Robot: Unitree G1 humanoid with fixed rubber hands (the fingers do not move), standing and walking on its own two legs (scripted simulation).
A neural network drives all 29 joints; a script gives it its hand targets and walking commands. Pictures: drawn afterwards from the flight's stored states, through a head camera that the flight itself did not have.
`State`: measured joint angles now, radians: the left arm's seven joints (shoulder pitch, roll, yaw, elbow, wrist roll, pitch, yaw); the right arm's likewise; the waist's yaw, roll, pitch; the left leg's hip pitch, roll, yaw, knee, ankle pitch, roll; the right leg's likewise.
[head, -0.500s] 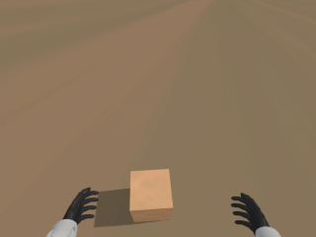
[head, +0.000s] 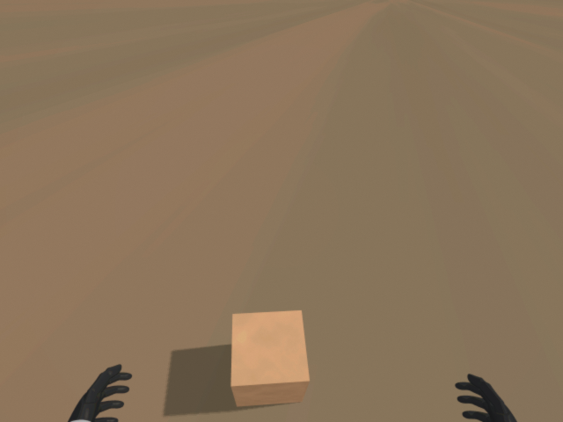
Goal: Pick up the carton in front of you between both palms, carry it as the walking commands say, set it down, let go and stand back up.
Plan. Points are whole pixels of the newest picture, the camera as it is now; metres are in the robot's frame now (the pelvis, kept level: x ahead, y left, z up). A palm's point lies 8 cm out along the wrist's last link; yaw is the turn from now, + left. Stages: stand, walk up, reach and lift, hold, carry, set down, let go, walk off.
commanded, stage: stand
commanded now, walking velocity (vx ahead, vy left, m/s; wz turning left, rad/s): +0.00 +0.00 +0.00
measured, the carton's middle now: (268, 359) +0.40 +0.04 -0.65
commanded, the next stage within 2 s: none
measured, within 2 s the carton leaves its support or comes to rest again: neither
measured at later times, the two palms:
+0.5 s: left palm out of the picture +0.11 +0.30 -0.09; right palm out of the picture +0.11 -0.29 -0.09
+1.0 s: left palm out of the picture +0.08 +0.30 -0.10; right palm out of the picture +0.08 -0.31 -0.09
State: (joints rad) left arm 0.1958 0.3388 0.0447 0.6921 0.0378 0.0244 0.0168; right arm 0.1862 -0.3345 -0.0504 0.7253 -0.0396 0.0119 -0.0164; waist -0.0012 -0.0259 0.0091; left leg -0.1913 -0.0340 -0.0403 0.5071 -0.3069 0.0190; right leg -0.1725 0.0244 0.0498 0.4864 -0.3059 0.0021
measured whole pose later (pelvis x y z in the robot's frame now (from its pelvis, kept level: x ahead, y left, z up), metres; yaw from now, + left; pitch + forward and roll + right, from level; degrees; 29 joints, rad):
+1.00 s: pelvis -0.02 +0.00 +0.01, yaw +0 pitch -2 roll +0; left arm 0.15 0.38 0.01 0.97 0.02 -0.01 0.02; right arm 0.14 -0.37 -0.01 0.99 -0.02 -0.01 -0.02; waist 0.00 -0.01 0.02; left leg -0.11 -0.03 -0.04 0.37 -0.22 0.02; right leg -0.10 0.02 0.06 0.36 -0.22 0.01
